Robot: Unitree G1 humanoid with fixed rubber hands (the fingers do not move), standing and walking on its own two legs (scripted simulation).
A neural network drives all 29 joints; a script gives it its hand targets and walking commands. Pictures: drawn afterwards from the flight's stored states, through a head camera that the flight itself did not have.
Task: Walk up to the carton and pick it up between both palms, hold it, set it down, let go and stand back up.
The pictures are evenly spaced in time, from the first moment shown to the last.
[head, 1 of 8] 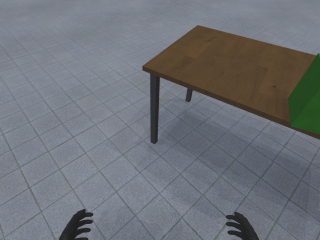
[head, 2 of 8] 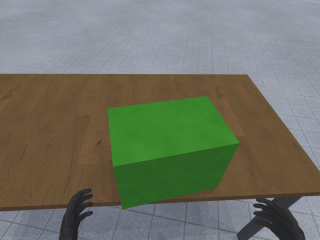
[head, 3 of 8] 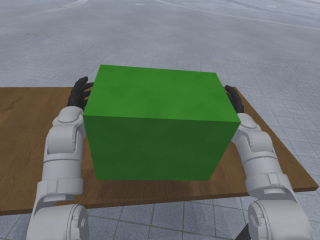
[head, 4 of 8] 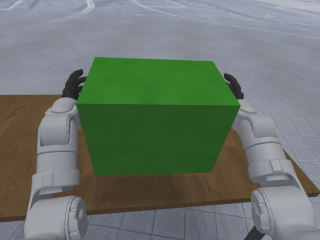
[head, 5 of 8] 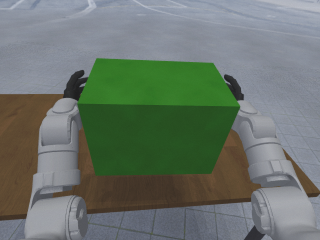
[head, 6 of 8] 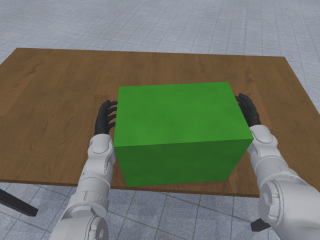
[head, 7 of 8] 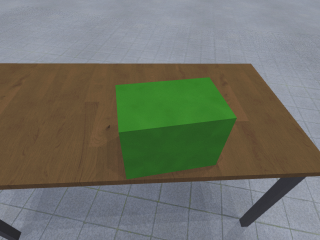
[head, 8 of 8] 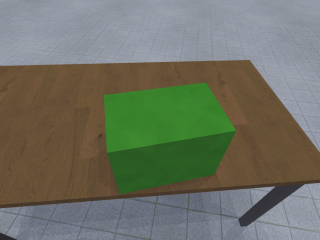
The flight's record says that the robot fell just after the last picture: no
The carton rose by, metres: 0.19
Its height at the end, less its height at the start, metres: +0.00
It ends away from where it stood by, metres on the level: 0.02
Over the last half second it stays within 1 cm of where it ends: yes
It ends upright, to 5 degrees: yes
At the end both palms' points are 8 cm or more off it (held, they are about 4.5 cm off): yes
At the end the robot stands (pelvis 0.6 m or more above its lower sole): yes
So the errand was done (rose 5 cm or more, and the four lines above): yes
